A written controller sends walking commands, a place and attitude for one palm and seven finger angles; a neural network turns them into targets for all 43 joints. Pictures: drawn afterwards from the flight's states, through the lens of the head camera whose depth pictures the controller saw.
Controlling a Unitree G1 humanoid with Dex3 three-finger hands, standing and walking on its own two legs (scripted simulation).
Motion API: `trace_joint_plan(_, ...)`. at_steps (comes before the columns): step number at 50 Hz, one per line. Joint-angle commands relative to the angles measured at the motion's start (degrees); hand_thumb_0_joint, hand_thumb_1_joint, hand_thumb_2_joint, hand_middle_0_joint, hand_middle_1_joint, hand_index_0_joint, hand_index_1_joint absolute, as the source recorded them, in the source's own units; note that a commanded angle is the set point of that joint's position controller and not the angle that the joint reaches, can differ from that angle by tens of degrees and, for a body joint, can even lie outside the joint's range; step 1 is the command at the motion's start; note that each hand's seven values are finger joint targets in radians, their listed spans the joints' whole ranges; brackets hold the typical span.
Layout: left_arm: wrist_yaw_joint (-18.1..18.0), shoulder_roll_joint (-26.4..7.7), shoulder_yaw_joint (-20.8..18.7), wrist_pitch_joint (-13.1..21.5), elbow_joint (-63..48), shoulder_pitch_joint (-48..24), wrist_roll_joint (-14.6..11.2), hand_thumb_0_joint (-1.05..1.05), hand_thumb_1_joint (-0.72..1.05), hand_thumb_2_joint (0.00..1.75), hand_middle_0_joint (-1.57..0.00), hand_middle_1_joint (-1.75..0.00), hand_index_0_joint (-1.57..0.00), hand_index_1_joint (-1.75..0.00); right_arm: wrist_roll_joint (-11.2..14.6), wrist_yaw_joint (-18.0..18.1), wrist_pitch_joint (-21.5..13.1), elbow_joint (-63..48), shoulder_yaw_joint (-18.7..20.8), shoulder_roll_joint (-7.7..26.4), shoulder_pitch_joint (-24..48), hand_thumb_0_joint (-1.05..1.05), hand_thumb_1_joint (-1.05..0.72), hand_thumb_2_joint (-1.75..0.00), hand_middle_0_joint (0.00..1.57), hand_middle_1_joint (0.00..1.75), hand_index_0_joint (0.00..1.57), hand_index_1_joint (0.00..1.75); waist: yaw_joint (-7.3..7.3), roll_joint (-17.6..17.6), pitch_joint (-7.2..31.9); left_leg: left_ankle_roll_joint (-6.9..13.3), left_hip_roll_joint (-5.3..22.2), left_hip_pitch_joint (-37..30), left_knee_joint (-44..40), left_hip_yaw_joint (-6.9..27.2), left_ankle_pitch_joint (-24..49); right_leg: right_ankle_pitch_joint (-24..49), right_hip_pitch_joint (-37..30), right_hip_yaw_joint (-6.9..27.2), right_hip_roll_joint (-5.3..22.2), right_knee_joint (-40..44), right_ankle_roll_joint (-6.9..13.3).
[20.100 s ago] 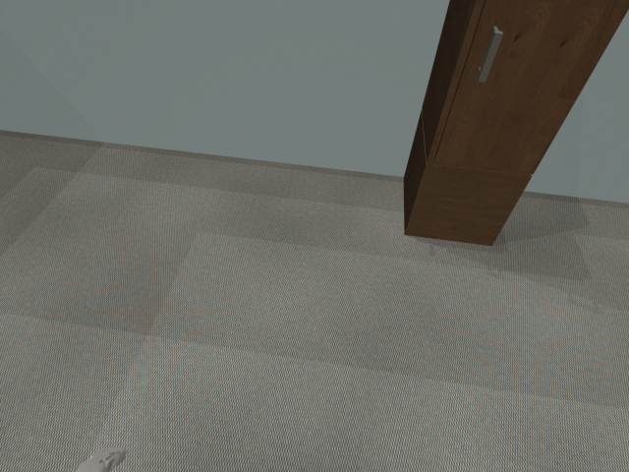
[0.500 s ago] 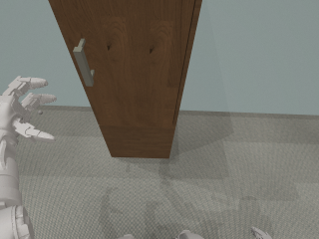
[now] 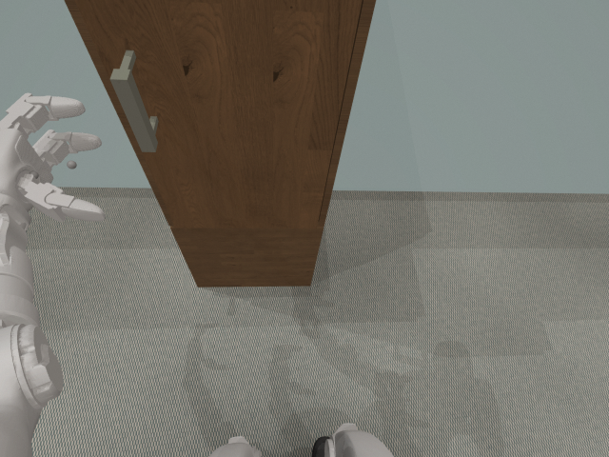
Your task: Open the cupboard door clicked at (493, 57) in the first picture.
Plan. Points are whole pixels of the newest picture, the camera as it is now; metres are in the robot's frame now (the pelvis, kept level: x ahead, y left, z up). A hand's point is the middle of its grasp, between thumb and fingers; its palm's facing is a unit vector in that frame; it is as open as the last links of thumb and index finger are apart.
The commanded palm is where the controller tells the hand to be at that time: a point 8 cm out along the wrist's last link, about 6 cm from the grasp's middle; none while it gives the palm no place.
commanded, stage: move the hooked fingers beside the handle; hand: left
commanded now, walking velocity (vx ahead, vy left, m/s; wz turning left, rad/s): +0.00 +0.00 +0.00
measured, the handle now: (139, 104) +0.58 +0.22 +0.08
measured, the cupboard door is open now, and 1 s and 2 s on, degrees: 0 0 0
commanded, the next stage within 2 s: slide the fingers in behind the handle in 1.44 s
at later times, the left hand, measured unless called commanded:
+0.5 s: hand (82, 120) +0.52 +0.28 +0.10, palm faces -0.01 -1.00 -0.02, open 14.0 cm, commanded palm +0.50 +0.32 +0.09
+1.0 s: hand (69, 131) +0.50 +0.29 +0.10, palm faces -0.01 -1.00 -0.01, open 14.0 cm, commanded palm +0.49 +0.33 +0.08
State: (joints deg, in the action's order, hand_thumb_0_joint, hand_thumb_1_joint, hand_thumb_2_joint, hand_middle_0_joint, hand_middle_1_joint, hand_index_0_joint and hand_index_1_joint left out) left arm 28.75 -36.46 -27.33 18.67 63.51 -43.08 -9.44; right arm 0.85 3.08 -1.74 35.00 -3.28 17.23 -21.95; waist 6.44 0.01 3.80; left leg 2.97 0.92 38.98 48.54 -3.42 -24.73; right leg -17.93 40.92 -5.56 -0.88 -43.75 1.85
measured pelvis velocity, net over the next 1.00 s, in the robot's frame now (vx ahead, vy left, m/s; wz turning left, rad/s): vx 0.02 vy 0.01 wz -0.02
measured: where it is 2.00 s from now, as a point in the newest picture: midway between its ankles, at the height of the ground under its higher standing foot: outside the picture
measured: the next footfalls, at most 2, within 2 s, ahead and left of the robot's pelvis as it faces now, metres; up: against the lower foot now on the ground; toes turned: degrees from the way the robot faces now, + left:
none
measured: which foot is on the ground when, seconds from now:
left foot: down 0.00-1.00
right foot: down 0.00-1.00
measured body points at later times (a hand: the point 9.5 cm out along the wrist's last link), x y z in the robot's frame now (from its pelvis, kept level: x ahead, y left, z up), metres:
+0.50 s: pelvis +0.00 +0.00 -0.01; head +0.15 +0.03 +0.42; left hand +0.51 +0.33 +0.11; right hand -0.02 -0.27 -0.10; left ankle -0.02 +0.08 -0.70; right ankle +0.03 -0.10 -0.70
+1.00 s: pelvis +0.02 +0.01 -0.01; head +0.15 +0.04 +0.43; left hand +0.50 +0.34 +0.10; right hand +0.02 -0.27 -0.10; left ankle -0.02 +0.08 -0.70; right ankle +0.03 -0.10 -0.70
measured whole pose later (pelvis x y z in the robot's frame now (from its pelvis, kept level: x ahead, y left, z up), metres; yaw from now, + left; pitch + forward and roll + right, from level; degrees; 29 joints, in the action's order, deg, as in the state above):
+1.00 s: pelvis +0.02 +0.01 -0.01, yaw -1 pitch +20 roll -4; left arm 30.7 -43.8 -29.8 17.0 68.8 -50.2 -7.8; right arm -0.1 1.2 6.5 33.2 -3.5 17.2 -24.0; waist 9.2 -0.6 5.1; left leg 3.3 2.3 44.1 51.1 -2.7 -27.2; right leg -18.9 45.0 -6.0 -2.3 -43.7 1.5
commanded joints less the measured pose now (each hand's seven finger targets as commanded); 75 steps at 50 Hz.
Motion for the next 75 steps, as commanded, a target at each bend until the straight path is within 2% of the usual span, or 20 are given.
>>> trace_joint_plan(1, -0.3, -19.9, -4.0, 4.2, -10.1, -25.5, -1.4, 0.0, -0.5, 0.3, -0.3, -1.2, -0.3, -1.2, 0.0, 0.7, -0.2, -3.2, 4.0, 10.6, -7.7, 0.0, -0.9, -0.9, 0.2, 0.3, 0.2, 0.3, 0.56, -7.5, 24.4, -2.6, 1.0, -13.1, -5.6, 6.7, 27.4, 15.4, -11.0, 4.2, -1.1, 2.3, -0.3)
trace_joint_plan(4, -0.6, -18.9, -2.3, 3.4, -7.5, -26.1, -0.2, 0.0, -0.5, 0.3, -0.3, -1.2, -0.3, -1.2, 0.0, 0.5, 0.6, -3.3, 3.8, 10.4, -8.0, 0.0, -0.9, -0.9, 0.2, 0.3, 0.2, 0.3, 1.36, -7.6, 22.2, -2.1, 0.9, -10.9, -5.8, 6.5, 25.3, 14.7, -10.0, 4.2, -1.0, 2.4, -0.4)
trace_joint_plan(8, -0.6, -24.3, -5.0, 3.4, -6.0, -27.6, 1.0, 0.0, -0.5, 0.3, -0.3, -1.2, -0.3, -1.2, -0.3, 0.5, 2.0, -3.3, 3.7, 10.9, -9.0, 0.0, -0.9, -0.9, 0.2, 0.3, 0.2, 0.3, 1.1, -8.3, 23.3, -1.9, 0.7, -9.1, -4.9, 6.2, 25.1, 15.8, -11.3, 4.7, -1.1, 2.0, -0.3)
trace_joint_plan(12, -0.2, -24.9, -4.1, 3.3, -3.8, -32.1, 1.5, 0.0, -0.5, 0.3, -0.3, -1.2, -0.3, -1.2, -0.4, 0.6, 2.9, -3.2, 3.5, 11.3, -10.0, 0.0, -0.9, -0.9, 0.2, 0.3, 0.2, 0.3, 2.78, -8.0, 22.5, -1.5, 0.9, -7.5, -4.5, 6.4, 22.6, 14.4, -9.9, 4.9, -1.3, 2.1, -0.4)
trace_joint_plan(17, 0.5, -25.9, -3.4, 3.6, -3.5, -35.9, 2.4, 0.0, -0.5, 0.3, -0.3, -1.2, -0.3, -1.2, -0.7, 0.6, 3.9, -2.6, 3.4, 11.5, -11.7, 0.0, -0.9, -0.9, 0.2, 0.3, 0.2, 0.3, 4.03, -11.9, 26.4, -2.0, 1.2, -10.9, -3.0, 7.0, 26.5, 14.9, -7.0, 4.6, -1.6, 1.4, -0.3)
trace_joint_plan(21, 0.7, -26.6, -3.2, 2.0, -0.1, -38.3, 2.5, 0.0, -0.5, 0.3, -0.3, -1.2, -0.3, -1.2, -0.9, 0.7, 4.7, -1.9, 3.1, 12.0, -13.0, 0.0, -0.9, -0.9, 0.2, 0.3, 0.2, 0.3, 5.58, -9.6, 24.8, -1.7, 1.5, -9.1, -2.5, 7.4, 25.7, 14.7, -5.6, 4.4, -1.8, 1.5, -0.6)
trace_joint_plan(22, 0.7, -28.8, -4.4, 1.7, 0.4, -38.4, 3.1, 0.0, -0.5, 0.3, -0.3, -1.2, -0.3, -1.2, -1.0, 0.8, 5.0, -2.0, 3.0, 12.1, -13.3, 0.0, -0.9, -0.9, 0.2, 0.3, 0.2, 0.3, 5.1, -10.9, 25.6, -1.7, 1.4, -8.6, -2.3, 7.3, 26.0, 14.9, -5.9, 4.4, -1.7, 1.2, -0.5)
trace_joint_plan(25, 0.7, -27.0, -3.5, 1.7, -1.2, -36.0, 3.4, 0.0, -0.5, 0.3, -0.3, -1.2, -0.3, -1.2, -1.3, 0.3, 5.6, -2.8, 3.1, 11.8, -14.3, 0.0, -0.9, -0.9, 0.2, 0.3, 0.2, 0.3, 4.4, -13.8, 28.4, -2.6, 1.7, -12.0, -1.8, 7.7, 32.0, 17.2, -5.1, 3.8, -1.9, 0.3, -0.1)
trace_joint_plan(28, 0.4, -28.6, -6.1, 2.0, -4.1, -30.8, 3.0, 0.0, -0.5, 0.3, -0.3, -1.2, -0.3, -1.2, -1.5, -0.5, 6.4, -3.7, 3.7, 11.8, -14.6, 0.0, -0.9, -0.9, 0.2, 0.3, 0.2, 0.3, 2.62, -13.0, 31.8, -2.9, 2.2, -14.1, -1.2, 7.6, 37.3, 19.8, -6.8, 3.7, -2.2, 0.2, -0.3)
trace_joint_plan(33, -0.3, -29.3, -7.9, 1.8, -4.8, -30.2, 2.0, 0.0, -0.5, 0.3, -0.3, -1.2, -0.3, -1.2, -1.3, -0.9, 7.2, -4.6, 4.0, 11.8, -13.8, 0.0, -0.9, -0.9, 0.2, 0.3, 0.2, 0.3, 2.72, -9.2, 28.0, -1.6, 1.8, -9.2, -1.9, 6.6, 32.2, 20.8, -9.7, 4.1, -2.4, 0.7, -0.4)
trace_joint_plan(37, -1.2, -32.4, -9.8, 2.6, -7.8, -29.3, 3.2, 0.0, -0.5, 0.3, -0.3, -1.2, -0.3, -1.2, -1.5, -1.1, 7.0, -4.8, 4.3, 11.6, -13.9, 0.0, -0.9, -0.9, 0.2, 0.3, 0.2, 0.3, 1.63, -13.4, 29.6, -1.9, 1.6, -11.1, -1.6, 6.4, 34.5, 21.8, -10.4, 4.4, -2.3, 0.3, -0.2)
trace_joint_plan(41, -0.2, -28.6, -7.7, 3.6, -9.9, -28.8, 1.9, 0.0, -0.5, 0.3, -0.3, -1.2, -0.3, -1.2, -1.2, -1.3, 7.1, -4.6, 4.2, 11.1, -13.4, 0.0, -0.9, -0.9, 0.2, 0.3, 0.2, 0.3, 1.96, -16.1, 29.8, -2.7, 2.1, -15.7, -1.2, 6.9, 39.5, 22.3, -8.2, 4.0, -2.7, 0.6, -0.2)
trace_joint_plan(45, 2.2, -21.8, -2.8, 2.4, -6.5, -29.2, 0.0, 0.0, -0.5, 0.3, -0.3, -1.2, -0.3, -1.2, -0.9, -1.1, 7.5, -3.7, 4.0, 11.2, -13.0, 0.0, -0.9, -0.9, 0.2, 0.3, 0.2, 0.3, 4.05, -11.9, 26.0, -2.4, 2.3, -15.6, -1.6, 7.3, 37.4, 20.0, -5.4, 3.3, -2.9, 1.5, -0.3)
trace_joint_plan(48, 2.9, -22.7, -3.6, 0.9, -4.7, -27.1, -0.2, 0.0, -0.5, 0.3, -0.3, -1.2, -0.3, -1.2, -0.8, -1.0, 7.6, -3.8, 4.2, 11.4, -12.8, 0.0, -0.9, -0.9, 0.2, 0.3, 0.2, 0.3, 3.54, -9.6, 25.6, -1.9, 1.9, -13.0, -1.8, 7.0, 35.2, 20.3, -6.8, 3.4, -2.5, 1.4, -0.6)
trace_joint_plan(53, 1.3, -22.7, -3.0, 2.0, -6.7, -30.3, 0.5, 0.0, -0.5, 0.3, -0.3, -1.2, -0.3, -1.2, -1.0, -1.0, 7.6, -4.1, 3.9, 11.0, -11.8, 0.0, -0.9, -0.9, 0.2, 0.3, 0.2, 0.3, 3.69, -11.3, 24.4, -2.5, 1.8, -12.8, -1.5, 7.1, 34.1, 18.7, -5.1, 3.4, -2.5, 0.9, -0.3)
trace_joint_plan(57, -0.6, -25.8, -5.1, 4.2, -8.6, -33.7, 1.1, 0.0, -0.5, 0.3, -0.3, -1.2, -0.3, -1.2, -1.2, -0.8, 7.1, -4.1, 3.9, 11.1, -11.3, 0.0, -0.9, -0.9, 0.2, 0.3, 0.2, 0.3, 3.39, -13.0, 27.0, -3.1, 1.8, -13.5, -1.0, 7.6, 33.0, 17.4, -5.3, 3.5, -2.5, 0.1, -0.1)
trace_joint_plan(63, -0.8, -24.4, -3.5, 4.0, -8.1, -33.8, 1.9, 0.0, -0.5, 0.3, -0.3, -1.2, -0.3, -1.2, -1.1, -0.8, 6.8, -3.5, 3.6, 11.0, -11.3, 0.0, -0.9, -0.9, 0.2, 0.3, 0.2, 0.3, 3.01, -16.0, 29.3, -4.0, 2.1, -16.8, -0.9, 8.5, 35.4, 15.8, -3.7, 3.1, -2.5, 0.2, -0.1)
trace_joint_plan(66, -0.3, -21.4, -1.1, 2.0, -3.3, -32.1, 1.5, 0.0, -0.5, 0.3, -0.3, -1.2, -0.3, -1.2, -0.8, -0.7, 7.0, -3.5, 3.2, 11.0, -11.2, 0.0, -0.9, -0.9, 0.2, 0.3, 0.2, 0.3, 4.32, -11.3, 24.6, -3.2, 2.1, -12.9, -1.5, 8.1, 31.1, 14.7, -2.8, 2.8, -2.5, 0.7, -0.4)
trace_joint_plan(70, -0.8, -26.5, -4.5, 1.2, -1.0, -32.7, 1.8, 0.0, -0.5, 0.3, -0.3, -1.2, -0.3, -1.2, -0.8, -0.2, 6.5, -4.4, 2.9, 11.7, -11.4, 0.0, -0.9, -0.9, 0.2, 0.3, 0.2, 0.3, 3.94, -7.2, 22.7, -1.4, 1.1, -4.5, -2.4, 6.9, 21.7, 14.0, -7.8, 4.0, -2.2, 0.8, -0.2)
trace_joint_plan(75, -1.2, -29.2, -5.9, 4.5, -6.9, -35.6, 2.7, 0.0, -0.5, 0.3, -0.3, -1.2, -0.3, -1.2, -1.2, -0.3, 6.2, -4.5, 3.3, 11.5, -12.5, 0.0, -0.9, -0.9, 0.2, 0.3, 0.2, 0.3, 3.13, -13.3, 29.2, -2.4, 1.4, -9.3, -1.3, 7.2, 26.3, 15.3, -7.3, 4.2, -2.4, -0.6, 0.2)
